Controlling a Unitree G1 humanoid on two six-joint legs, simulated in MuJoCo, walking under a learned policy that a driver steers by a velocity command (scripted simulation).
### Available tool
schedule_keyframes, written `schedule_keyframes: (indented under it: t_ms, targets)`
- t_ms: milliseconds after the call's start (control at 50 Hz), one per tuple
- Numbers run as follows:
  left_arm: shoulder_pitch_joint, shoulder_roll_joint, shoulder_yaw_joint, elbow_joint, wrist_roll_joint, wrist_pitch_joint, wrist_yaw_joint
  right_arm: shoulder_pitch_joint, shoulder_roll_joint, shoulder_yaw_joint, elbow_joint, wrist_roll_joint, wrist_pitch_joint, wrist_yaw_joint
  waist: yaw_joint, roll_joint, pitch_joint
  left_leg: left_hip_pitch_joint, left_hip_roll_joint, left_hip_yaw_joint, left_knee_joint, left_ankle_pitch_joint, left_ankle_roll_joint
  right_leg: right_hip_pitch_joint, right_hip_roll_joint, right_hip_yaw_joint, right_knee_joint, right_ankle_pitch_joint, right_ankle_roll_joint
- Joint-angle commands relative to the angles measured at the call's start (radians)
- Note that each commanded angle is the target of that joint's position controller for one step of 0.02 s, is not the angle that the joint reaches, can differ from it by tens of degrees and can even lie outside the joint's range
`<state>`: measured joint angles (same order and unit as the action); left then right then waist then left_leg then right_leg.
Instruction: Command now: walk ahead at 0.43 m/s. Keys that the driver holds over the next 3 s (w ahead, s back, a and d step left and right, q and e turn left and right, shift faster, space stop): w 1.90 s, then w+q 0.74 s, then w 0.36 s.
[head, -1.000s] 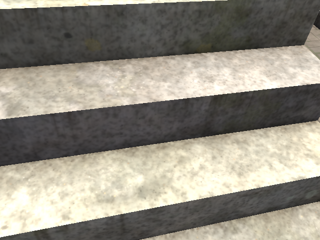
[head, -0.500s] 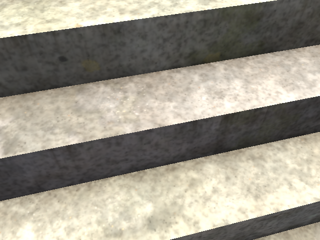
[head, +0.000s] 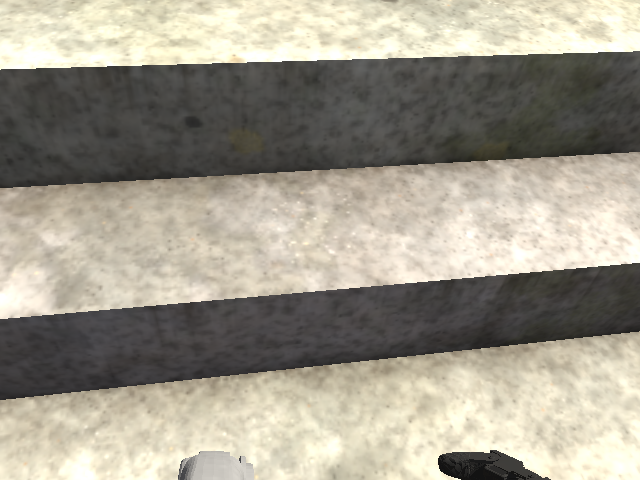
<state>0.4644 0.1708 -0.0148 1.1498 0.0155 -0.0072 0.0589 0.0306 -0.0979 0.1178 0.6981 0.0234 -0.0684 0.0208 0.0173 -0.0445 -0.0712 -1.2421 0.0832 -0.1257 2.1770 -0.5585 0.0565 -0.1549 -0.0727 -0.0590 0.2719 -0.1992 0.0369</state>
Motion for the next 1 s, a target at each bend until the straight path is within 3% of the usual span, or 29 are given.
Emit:
schedule_keyframes:
  t_ms: [20,40,60,80,100,120,140,160,180,200,240,320,420,500,640,680,720,760,780,800,820,840,860,880,900,920,940,980,1000]
  targets:
    - [-0.206,0.215,0.035,-0.110,-0.040,-0.023,-0.020,-0.073,-0.014,0.047,-0.146,-0.033,0.006,-0.020,-0.136,0.009,0.028,0.679,0.009,0.241,-0.552,0.111,0.012,-0.635,-0.156,-0.038,-0.469,0.032,-0.223]
    - [-0.129,0.244,0.046,-0.097,-0.048,-0.043,-0.038,-0.043,-0.085,0.003,-0.122,-0.022,0.009,-0.037,-0.124,-0.039,-0.049,0.893,-0.084,0.329,-0.570,0.033,0.020,-0.562,-0.139,-0.030,-0.400,0.597,-0.257]
    - [-0.093,0.291,0.057,-0.068,-0.044,-0.034,-0.051,0.141,-0.152,-0.040,-0.044,-0.035,0.025,-0.050,-0.197,-0.098,-0.188,0.905,-0.135,0.326,-0.598,-0.061,0.041,-0.250,-0.151,-0.077,-0.180,1.243,-0.244]
    - [-0.101,0.377,0.088,-0.056,-0.032,-0.026,-0.051,0.319,-0.202,-0.077,0.015,-0.046,0.037,-0.050,-0.280,-0.227,-0.247,0.855,-0.145,0.242,-0.794,-0.054,0.036,0.014,-0.172,-0.070,0.029,1.510,-0.222]
    - [-0.132,0.337,0.085,-0.079,-0.059,-0.025,-0.048,0.369,-0.271,-0.108,0.043,-0.068,0.048,-0.041,-0.268,-0.198,-0.211,0.803,-0.133,0.059,-1.077,-0.020,0.065,0.105,-0.171,-0.019,0.246,1.419,-0.203]
    - [0.021,0.121,0.050,-0.098,-0.015,-0.031,-0.049,0.418,-0.410,-0.164,0.103,-0.063,0.068,-0.027,-0.176,0.341,-0.333,1.127,0.126,-0.566,-1.497,-0.299,0.247,-0.317,-0.011,0.025,0.638,0.922,-0.190]
    - [-0.130,0.093,0.068,-0.100,-0.009,-0.058,-0.083,0.560,-0.451,-0.179,0.187,-0.081,0.090,-0.050,-0.232,0.445,-0.364,1.060,0.191,-1.071,-1.971,-0.643,0.274,-0.434,0.149,0.243,1.157,0.187,-0.162]
    - [-0.230,-0.012,0.051,-0.215,-0.005,-0.072,-0.108,0.424,-0.387,-0.156,0.198,-0.060,0.075,-0.042,-0.141,0.478,-0.230,0.959,0.181,-1.009,-1.965,-0.646,0.136,-0.648,0.186,0.402,1.519,0.148,-0.179]
    - [-0.334,-0.090,0.015,-0.303,-0.004,-0.076,-0.109,0.298,-0.279,-0.134,0.225,-0.041,0.083,-0.027,-0.059,0.405,-0.061,0.822,0.169,-0.776,-1.844,-0.537,0.063,-0.812,0.177,0.351,1.670,0.142,-0.198]
    - [-0.404,-0.104,-0.011,-0.355,0.003,-0.078,-0.102,0.233,-0.146,-0.107,0.265,-0.050,0.076,-0.002,-0.024,0.277,0.069,0.691,0.134,-0.544,-1.714,-0.425,0.030,-0.913,0.153,0.299,1.701,0.177,-0.214]
    - [-0.313,-0.086,-0.028,-0.369,-0.007,-0.071,-0.092,0.158,0.002,-0.081,0.312,-0.059,0.055,0.015,0.063,0.222,0.113,0.617,0.077,-0.317,-1.658,-0.233,0.008,-0.922,0.138,0.270,1.781,0.195,-0.211]
    - [-0.252,-0.073,-0.059,-0.344,-0.009,-0.078,-0.089,0.311,-0.029,-0.085,0.390,-0.063,0.031,0.031,0.058,0.112,0.087,0.755,0.100,-0.206,-1.740,-0.013,0.006,-1.147,0.146,0.242,1.808,0.311,-0.205]
    - [-0.300,-0.049,-0.057,-0.329,-0.030,-0.063,-0.038,0.349,-0.081,-0.083,0.372,-0.095,0.010,0.011,0.011,0.153,0.048,0.756,0.144,-0.134,-1.828,0.013,0.052,-1.281,0.159,0.164,1.912,0.407,-0.102]
    - [-0.376,-0.044,-0.061,-0.327,-0.046,-0.074,-0.015,0.494,-0.120,-0.092,0.414,-0.090,0.001,0.008,-0.078,0.185,0.066,1.023,0.205,-0.205,-1.875,-0.007,0.089,-1.524,0.099,0.140,1.906,0.302,-0.078]
    - [-0.617,-0.132,-0.112,-0.448,-0.068,-0.078,-0.042,0.649,-0.103,-0.090,0.460,-0.054,0.032,-0.042,-0.132,0.205,0.188,1.133,0.259,-0.196,-2.034,-0.033,0.147,-1.708,-0.065,-0.004,1.856,0.140,-0.036]
    - [-0.646,-0.146,-0.124,-0.498,-0.073,-0.065,-0.062,0.652,-0.102,-0.090,0.454,-0.062,0.042,-0.050,-0.124,0.220,0.203,1.114,0.271,-0.153,-2.098,0.051,0.163,-1.666,-0.087,-0.008,1.841,0.125,-0.043]
    - [-0.713,-0.150,-0.138,-0.535,-0.042,-0.060,-0.072,0.640,-0.136,-0.114,0.447,-0.043,0.049,-0.064,-0.123,0.229,0.211,1.080,0.276,-0.105,-2.248,0.188,0.191,-1.487,-0.134,-0.061,1.707,0.014,-0.050]
    - [-0.733,-0.153,-0.151,-0.573,-0.045,-0.047,-0.099,0.672,-0.108,-0.110,0.472,-0.013,0.066,-0.080,-0.108,0.181,0.144,1.208,0.250,0.030,-2.266,0.375,0.154,-1.347,-0.129,-0.090,1.559,-0.059,-0.077]
    - [-0.708,-0.117,-0.142,-0.578,-0.067,-0.050,-0.119,0.543,-0.110,-0.100,0.444,-0.008,0.060,-0.063,-0.038,0.155,0.148,1.018,0.176,0.187,-2.299,0.622,0.134,-0.969,-0.098,-0.200,1.252,-0.052,-0.124]
    - [-0.740,-0.106,-0.130,-0.599,-0.064,-0.070,-0.125,0.600,-0.144,-0.103,0.456,-0.001,0.041,-0.046,-0.043,0.218,0.051,0.974,0.178,0.193,-2.224,1.151,0.161,-0.657,-0.016,-0.269,1.192,-0.040,-0.147]
    - [-0.629,-0.045,-0.095,-0.571,-0.053,-0.071,-0.123,0.626,-0.219,-0.115,0.456,-0.015,0.029,-0.043,0.019,0.298,-0.049,1.112,0.207,0.190,-2.100,1.643,0.170,-0.533,0.067,-0.296,1.169,-0.193,-0.162]
    - [-0.475,0.038,-0.049,-0.534,-0.060,-0.072,-0.118,0.643,-0.264,-0.119,0.484,-0.020,0.024,-0.047,0.120,0.364,-0.144,1.253,0.231,0.176,-1.941,2.065,0.161,-0.402,0.116,-0.226,1.066,-0.288,-0.193]
    - [-0.322,0.121,-0.019,-0.490,-0.039,-0.069,-0.112,0.577,-0.350,-0.145,0.471,-0.016,0.025,-0.050,0.199,0.421,-0.212,1.383,0.233,0.166,-1.774,2.143,0.132,-0.330,0.100,-0.097,0.873,-0.312,-0.213]
    - [-0.135,0.197,0.013,-0.429,0.003,-0.063,-0.120,0.517,-0.344,-0.151,0.418,-0.035,0.009,-0.055,0.240,0.289,-0.322,1.171,0.203,0.090,-1.511,2.017,0.124,-0.032,-0.014,0.228,0.757,-0.203,-0.267]
    - [0.037,0.320,0.069,-0.317,0.029,-0.031,-0.105,0.543,-0.144,-0.124,0.379,-0.038,-0.017,-0.032,0.198,-0.201,-0.464,0.785,-0.003,0.066,-1.177,1.122,0.106,0.284,-0.266,0.843,0.247,-0.380,-0.379]
    - [0.118,0.299,0.074,-0.262,0.047,0.001,-0.069,0.419,-0.102,-0.128,0.388,-0.047,-0.054,0.013,0.220,-0.169,-0.477,0.621,-0.158,-0.121,-0.620,0.558,0.073,0.264,-0.347,1.216,-0.022,-0.602,-0.367]
    - [0.036,0.186,0.036,-0.218,0.039,0.003,-0.066,0.264,-0.020,-0.127,0.292,-0.030,-0.065,0.055,0.146,-0.154,-0.345,0.414,-0.163,-0.252,-0.207,0.529,0.088,0.114,-0.352,1.156,-0.032,-0.675,-0.264]
    - [-0.155,-0.008,-0.014,-0.140,0.031,-0.022,-0.090,0.055,0.019,-0.086,0.104,-0.033,-0.051,0.060,-0.008,-0.001,-0.015,0.215,-0.120,-0.182,0.010,0.581,0.147,-0.231,-0.283,0.702,0.106,-0.539,-0.168]
    - [-0.220,-0.093,-0.037,-0.104,0.042,-0.042,-0.107,0.097,0.015,-0.072,0.084,-0.038,-0.044,0.054,-0.083,0.067,0.033,0.192,-0.107,-0.178,0.055,0.606,0.173,-0.328,-0.232,0.522,0.151,-0.426,-0.130]
